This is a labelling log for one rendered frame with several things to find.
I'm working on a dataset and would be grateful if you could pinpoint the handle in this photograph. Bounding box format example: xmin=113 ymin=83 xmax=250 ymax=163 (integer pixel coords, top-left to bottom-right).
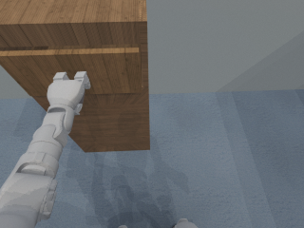
xmin=79 ymin=92 xmax=86 ymax=104

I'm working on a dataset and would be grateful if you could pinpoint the robot left forearm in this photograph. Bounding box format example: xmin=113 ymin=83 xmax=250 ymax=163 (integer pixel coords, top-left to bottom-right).
xmin=0 ymin=104 xmax=75 ymax=201

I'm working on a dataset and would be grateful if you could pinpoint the right robot shin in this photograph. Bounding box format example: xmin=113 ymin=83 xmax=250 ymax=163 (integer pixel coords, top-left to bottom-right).
xmin=177 ymin=218 xmax=188 ymax=224

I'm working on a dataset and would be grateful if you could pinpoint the robot left upper arm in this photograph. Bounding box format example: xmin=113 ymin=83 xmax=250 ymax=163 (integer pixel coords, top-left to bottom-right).
xmin=0 ymin=172 xmax=58 ymax=228

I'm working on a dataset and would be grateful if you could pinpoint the cabinet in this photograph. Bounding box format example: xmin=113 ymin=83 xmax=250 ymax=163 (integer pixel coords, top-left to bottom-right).
xmin=0 ymin=0 xmax=150 ymax=153

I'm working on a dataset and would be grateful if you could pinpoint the left robot hand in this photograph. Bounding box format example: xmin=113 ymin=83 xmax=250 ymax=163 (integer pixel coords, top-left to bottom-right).
xmin=47 ymin=71 xmax=91 ymax=115

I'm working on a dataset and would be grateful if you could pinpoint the drawer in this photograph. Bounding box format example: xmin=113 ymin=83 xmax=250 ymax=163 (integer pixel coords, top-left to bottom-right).
xmin=0 ymin=44 xmax=143 ymax=96

